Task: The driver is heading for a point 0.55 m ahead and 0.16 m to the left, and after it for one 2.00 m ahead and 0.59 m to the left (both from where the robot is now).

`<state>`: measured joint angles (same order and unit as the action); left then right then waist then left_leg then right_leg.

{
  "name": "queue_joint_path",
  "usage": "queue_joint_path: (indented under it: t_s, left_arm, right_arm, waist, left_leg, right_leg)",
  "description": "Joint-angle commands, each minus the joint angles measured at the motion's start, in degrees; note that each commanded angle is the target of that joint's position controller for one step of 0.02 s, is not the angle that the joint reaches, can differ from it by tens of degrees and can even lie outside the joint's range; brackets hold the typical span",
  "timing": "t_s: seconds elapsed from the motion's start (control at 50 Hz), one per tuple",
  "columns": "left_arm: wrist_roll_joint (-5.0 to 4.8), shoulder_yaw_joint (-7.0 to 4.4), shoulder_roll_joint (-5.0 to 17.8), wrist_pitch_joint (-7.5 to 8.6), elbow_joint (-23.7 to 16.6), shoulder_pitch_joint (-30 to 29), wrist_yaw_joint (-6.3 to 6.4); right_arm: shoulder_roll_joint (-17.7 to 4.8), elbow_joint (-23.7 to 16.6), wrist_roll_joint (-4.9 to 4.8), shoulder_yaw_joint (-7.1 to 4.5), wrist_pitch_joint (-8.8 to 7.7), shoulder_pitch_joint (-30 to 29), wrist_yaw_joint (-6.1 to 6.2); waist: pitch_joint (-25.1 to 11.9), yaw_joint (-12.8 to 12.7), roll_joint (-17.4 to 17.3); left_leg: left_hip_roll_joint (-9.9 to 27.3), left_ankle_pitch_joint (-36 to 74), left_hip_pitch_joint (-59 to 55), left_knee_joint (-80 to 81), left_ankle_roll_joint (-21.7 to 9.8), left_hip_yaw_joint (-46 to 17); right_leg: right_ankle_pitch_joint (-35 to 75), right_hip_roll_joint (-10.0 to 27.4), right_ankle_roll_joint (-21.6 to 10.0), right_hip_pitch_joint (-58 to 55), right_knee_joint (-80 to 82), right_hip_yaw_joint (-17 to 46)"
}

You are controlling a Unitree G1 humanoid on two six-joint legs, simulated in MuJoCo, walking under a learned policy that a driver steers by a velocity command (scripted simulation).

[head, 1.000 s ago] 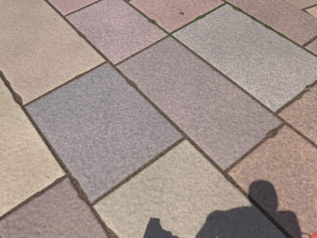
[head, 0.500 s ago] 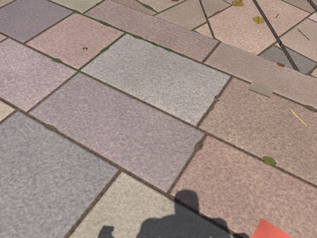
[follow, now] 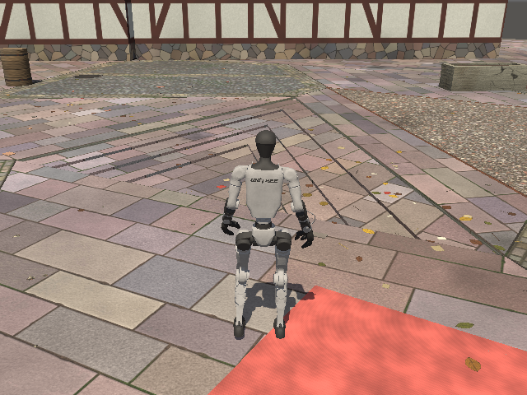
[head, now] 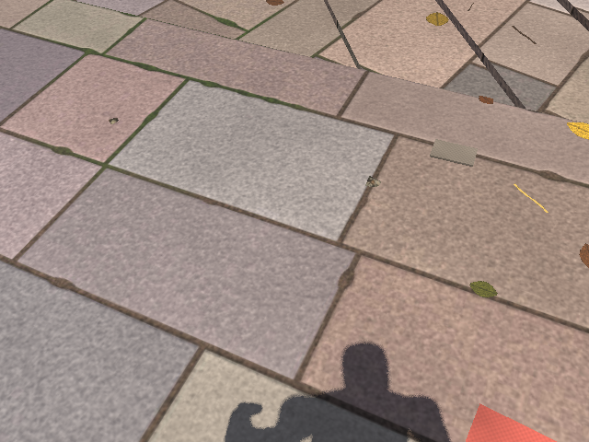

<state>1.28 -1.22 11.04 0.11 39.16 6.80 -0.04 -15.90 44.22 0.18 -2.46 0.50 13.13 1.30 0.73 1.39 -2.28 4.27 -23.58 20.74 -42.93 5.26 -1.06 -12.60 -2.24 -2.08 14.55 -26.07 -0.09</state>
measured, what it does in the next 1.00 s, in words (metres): steps on the spot, turning left: left foot, then right foot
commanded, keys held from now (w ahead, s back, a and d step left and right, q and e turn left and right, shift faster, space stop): q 0.84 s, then w+q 0.04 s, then w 0.08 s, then w+e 0.04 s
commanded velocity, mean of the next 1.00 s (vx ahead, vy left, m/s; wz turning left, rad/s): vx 0.03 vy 0.00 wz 0.46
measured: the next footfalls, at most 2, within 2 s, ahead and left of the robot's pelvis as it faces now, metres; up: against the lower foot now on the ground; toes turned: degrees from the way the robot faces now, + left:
left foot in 0.08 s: +0.04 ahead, +0.14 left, +0.00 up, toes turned +4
right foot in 0.40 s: +0.07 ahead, -0.11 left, +0.00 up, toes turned +14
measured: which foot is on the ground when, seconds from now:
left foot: up 0.00-0.06, down 0.08-0.40, up 0.42-0.88, down 0.90-1.00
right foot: down 0.00-0.14, up 0.16-0.38, down 0.40-0.90, up 0.92-1.00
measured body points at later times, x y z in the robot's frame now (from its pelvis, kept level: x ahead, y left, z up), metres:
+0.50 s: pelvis +0.01 -0.03 +0.00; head +0.04 -0.04 +0.44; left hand +0.07 +0.28 -0.09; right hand +0.23 -0.27 -0.10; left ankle -0.03 +0.12 -0.67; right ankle +0.03 -0.12 -0.74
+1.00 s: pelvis +0.01 +0.03 +0.00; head +0.02 +0.07 +0.44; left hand -0.03 +0.35 -0.12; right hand +0.28 -0.12 -0.08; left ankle -0.05 +0.10 -0.74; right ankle +0.05 -0.11 -0.67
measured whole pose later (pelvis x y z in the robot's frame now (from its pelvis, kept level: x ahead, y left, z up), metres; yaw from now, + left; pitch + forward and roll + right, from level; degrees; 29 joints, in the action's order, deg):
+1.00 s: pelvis +0.01 +0.03 +0.00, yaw +32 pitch +2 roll -1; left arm -1.0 -5.4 18.9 0.8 41.5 10.7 -0.4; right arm -15.9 34.7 -1.0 -3.9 0.0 12.8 -0.7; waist 1.0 -0.9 2.7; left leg -1.2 -17.7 16.4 -31.5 -3.5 1.1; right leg -27.1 4.0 0.5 26.7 -60.5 -2.9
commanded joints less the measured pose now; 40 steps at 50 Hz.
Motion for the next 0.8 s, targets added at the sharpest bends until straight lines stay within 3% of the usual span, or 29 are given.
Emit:
queue_joint_path:
  t_s: [0.02, 0.08, 0.1, 0.12, 0.14, 0.16, 0.2, 0.22, 0.26, 0.28, 0.34, 0.38, 0.4, 0.42, 0.44, 0.46, 0.48, 0.5, 0.54, 0.58, 0.64, 0.72, 0.8]
  left_arm:
    - [-0.24, -2.70, 9.31, 0.36, -2.83, -3.32, 0.68]
    - [-1.42, -3.61, 11.29, -0.52, -1.25, -0.42, 1.50]
    - [-1.08, -3.79, 11.00, -0.54, -1.12, 0.94, 1.83]
    - [-0.41, -3.83, 10.02, -0.54, -1.50, 2.12, 2.11]
    - [-0.16, -3.74, 9.10, -0.56, -1.55, 1.03, 2.48]
    - [-0.41, -3.76, 8.30, -0.61, -2.32, -1.52, 2.72]
    - [-1.13, -3.74, 6.98, -0.63, -3.90, -4.57, 2.55]
    - [-1.44, -3.97, 7.47, -0.46, -4.22, -4.80, 2.24]
    - [-1.70, -4.13, 8.18, -0.13, -3.87, -2.76, 1.85]
    - [-1.69, -3.96, 7.94, 0.07, -3.57, -2.57, 1.73]
    - [-2.08, -3.87, 7.33, 0.50, -2.38, 1.22, 0.24]
    - [-1.72, -4.70, 8.44, 0.46, -0.97, 5.86, -0.25]
    - [-0.82, -5.86, 12.56, 0.25, -1.15, 7.91, 0.29]
    - [0.77, -6.85, 18.46, -0.10, -2.21, 6.82, 0.44]
    - [1.86, -6.11, 16.67, 0.77, -3.77, 5.48, 0.40]
    - [1.44, -5.17, 13.44, 1.37, -4.44, 1.87, 0.63]
    - [0.44, -4.73, 11.89, 1.61, -4.90, -1.30, 0.85]
    - [-0.45, -4.39, 10.82, 1.77, -5.18, -2.52, 1.26]
    - [-0.34, -3.98, 10.32, 1.58, -4.85, -0.83, 2.20]
    - [-0.08, -4.10, 10.60, 1.05, -4.14, 2.15, 2.91]
    - [-0.17, -4.79, 12.48, 0.26, -3.31, 4.74, 3.21]
    - [-0.60, -5.64, 14.65, -0.23, -3.28, 3.37, 2.39]
    - [-1.64, -6.31, 16.12, -0.28, -2.53, 2.89, 1.31]
  right_arm:
    - [-4.78, -2.96, -0.51, -1.18, 0.00, 1.67, 0.09]
    - [-6.83, -5.28, 0.13, -1.61, 0.05, -0.59, -0.09]
    - [-8.98, -6.41, 0.26, -2.10, -0.01, -1.43, -0.04]
    - [-10.74, -6.48, -0.26, -2.81, -0.03, -2.12, 0.05]
    - [-10.09, -7.01, -0.63, -3.01, -0.10, -1.70, 0.02]
    - [-10.16, -6.99, -0.27, -3.16, -0.20, 0.13, 0.06]
    - [-10.56, -7.33, 0.32, -3.30, -0.97, 1.99, 0.29]
    - [-11.05, -7.59, 0.61, -3.50, -1.70, 2.77, 0.32]
    - [-11.73, -8.51, -0.60, -4.09, -1.78, -0.87, 0.68]
    - [-11.51, -8.99, -1.25, -4.24, -1.08, -2.62, 0.93]
    - [-11.24, -10.35, -1.73, -4.50, 1.62, -5.35, 1.19]
    - [-9.49, -11.22, -2.31, -4.07, 2.23, -6.43, 1.18]
    - [-6.20, -11.36, -1.51, -3.29, 2.22, -4.58, 1.04]
    - [-4.44, -12.75, -0.92, -2.98, 1.59, -2.29, 1.04]
    - [-9.04, -12.52, -0.45, -4.38, 0.87, -1.78, 1.06]
    - [-11.73, -10.98, -1.13, -5.52, 0.98, -1.67, 0.95]
    - [-11.30, -9.33, -1.19, -5.78, 1.51, -0.27, 1.18]
    - [-10.55, -8.51, -1.00, -5.75, 2.02, 0.30, 1.38]
    - [-8.75, -9.09, -1.31, -5.36, 2.25, -0.62, 1.04]
    - [-7.16, -10.86, -1.72, -4.70, 2.19, -3.64, 0.70]
    - [-5.79, -12.87, -1.29, -3.86, 2.24, -6.29, 0.02]
    - [-4.86, -14.48, -1.06, -3.09, 2.40, -7.47, -1.14]
    - [-5.45, -15.47, -1.37, -3.37, 2.84, -7.29, -1.95]
  waist:
    - [-5.15, 0.13, 10.27]
    - [-2.64, -0.37, 7.66]
    - [-1.87, -1.72, 3.73]
    - [-1.32, -3.62, -3.56]
    - [-1.64, -2.52, -7.04]
    - [-1.76, -0.87, -10.11]
    - [-2.58, 1.18, -13.78]
    - [-3.79, 1.87, -12.67]
    - [-5.21, -0.34, -6.19]
    - [-5.77, -0.49, -5.49]
    - [-7.69, -1.50, -7.39]
    - [-7.59, -3.60, -5.98]
    - [-6.87, -2.90, 3.38]
    - [-4.70, -0.74, 19.35]
    - [-4.23, -1.13, 15.90]
    - [-2.00, 0.30, 10.13]
    - [-0.53, 1.53, 7.81]
    - [-0.22, 1.24, 7.86]
    - [-0.99, -0.06, 8.14]
    - [-1.85, -2.05, 8.60]
    - [-3.24, -3.90, 8.79]
    - [-3.10, -4.22, 9.64]
    - [-3.74, -3.86, 10.99]
  left_leg:
    - [-0.89, 5.77, -4.58, 4.56, -0.98, 1.74]
    - [-1.11, 17.54, -5.11, 11.65, -4.28, 1.20]
    - [0.89, 27.69, -5.04, 11.63, -6.19, -1.92]
    - [2.19, 29.40, -3.81, 12.24, -9.02, -5.31]
    - [3.94, 26.96, -3.24, 15.22, -11.73, -9.34]
    - [7.13, 25.49, -4.87, 18.64, -14.87, -15.99]
    - [12.42, 29.99, -10.76, 21.99, -20.61, -25.57]
    - [14.33, 34.53, -13.69, 21.95, -22.19, -27.50]
    - [12.12, 36.77, -15.39, 19.67, -19.03, -23.69]
    - [10.24, 36.36, -14.54, 19.13, -17.32, -21.63]
    - [6.32, 32.71, -9.61, 17.78, -15.14, -19.19]
    - [2.88, 19.41, -4.13, 15.06, -11.50, -18.26]
    - [-2.31, 5.05, 4.66, 4.95, -7.80, -13.75]
    - [-10.59, -13.28, 15.74, -7.82, -4.49, -7.50]
    - [-6.67, -13.91, 16.45, -20.42, -3.43, -9.91]
    - [-5.47, -9.10, 16.78, -25.21, -3.30, -10.12]
    - [-4.89, -4.91, 17.07, -26.25, -2.66, -9.27]
    - [-4.50, -1.18, 17.71, -27.62, -1.72, -8.69]
    - [-4.73, 2.84, 16.74, -29.32, -0.09, -6.20]
    - [-3.93, 4.10, 18.66, -25.01, 1.11, -4.56]
    - [-1.90, 3.10, 18.75, -18.06, 2.04, -3.19]
    - [-0.16, 1.73, 12.47, -9.34, 0.96, 0.35]
    - [-1.29, 1.25, 6.00, -0.55, -1.62, 3.93]
  right_leg:
    - [22.46, 13.88, -10.08, -2.74, 4.64, 7.75]
    - [9.06, 13.07, -6.74, -2.35, 2.84, 7.52]
    - [2.37, 10.63, -4.40, -1.27, 0.04, 5.45]
    - [-1.65, 5.87, -1.85, 0.04, -2.79, 0.69]
    - [-3.17, 2.46, 0.58, 0.80, -8.14, -3.79]
    - [-4.29, -0.04, 2.07, 4.39, -14.02, -5.22]
    - [-18.31, -1.81, 2.01, 13.30, -23.59, -0.38]
    - [-24.90, -0.84, 1.90, 16.77, -30.53, 2.77]
    - [-21.86, 1.73, 2.23, 17.72, -27.21, 4.66]
    - [-18.17, 1.55, 2.80, 15.24, -22.40, 3.64]
    - [-7.49, -1.15, 3.90, 4.41, -10.84, 0.49]
    - [3.01, -1.07, 2.93, -5.15, 2.43, -0.56]
    - [3.15, 9.14, -0.24, -11.45, 6.72, 9.87]
    - [10.05, 23.56, -9.43, -9.51, 10.46, 28.30]
    - [7.61, 27.34, -15.02, -5.73, 12.21, 32.45]
    - [5.05, 24.24, -13.56, -3.66, 11.45, 25.90]
    - [3.51, 19.92, -10.57, -3.25, 10.82, 19.30]
    - [5.08, 17.76, -9.11, -4.16, 10.36, 15.20]
    - [12.59, 15.83, -9.32, -4.96, 9.92, 8.95]
    - [15.40, 16.38, -10.45, -9.67, 9.74, 6.57]
    - [17.60, 18.98, -11.91, -14.77, 9.57, 5.51]
    - [18.45, 20.25, -12.32, -12.30, 9.70, 1.40]
    - [22.96, 21.34, -11.15, -11.48, 6.98, -1.45]
Velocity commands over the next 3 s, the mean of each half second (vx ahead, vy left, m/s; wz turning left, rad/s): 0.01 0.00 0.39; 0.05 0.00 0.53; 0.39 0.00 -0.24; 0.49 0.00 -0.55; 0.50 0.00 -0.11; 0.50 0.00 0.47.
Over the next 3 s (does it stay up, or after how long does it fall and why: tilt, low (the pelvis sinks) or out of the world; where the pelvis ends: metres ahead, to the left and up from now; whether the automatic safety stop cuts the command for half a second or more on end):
stays up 1.01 0.27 -0.02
